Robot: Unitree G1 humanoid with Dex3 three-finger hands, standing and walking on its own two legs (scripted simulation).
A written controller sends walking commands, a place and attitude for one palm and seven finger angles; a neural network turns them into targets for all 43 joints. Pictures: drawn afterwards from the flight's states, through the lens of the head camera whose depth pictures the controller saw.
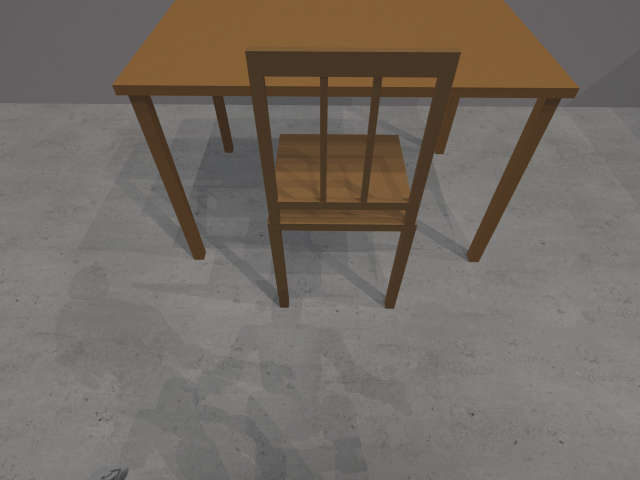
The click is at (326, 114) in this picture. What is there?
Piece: chair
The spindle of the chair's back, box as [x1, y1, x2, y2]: [320, 77, 327, 201]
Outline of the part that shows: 320,77 320,201 325,201 327,77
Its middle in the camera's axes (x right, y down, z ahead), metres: +0.00 -0.21 +0.90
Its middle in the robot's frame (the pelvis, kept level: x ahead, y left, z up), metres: +0.81 +0.04 -0.06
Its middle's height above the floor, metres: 0.71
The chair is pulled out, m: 0.00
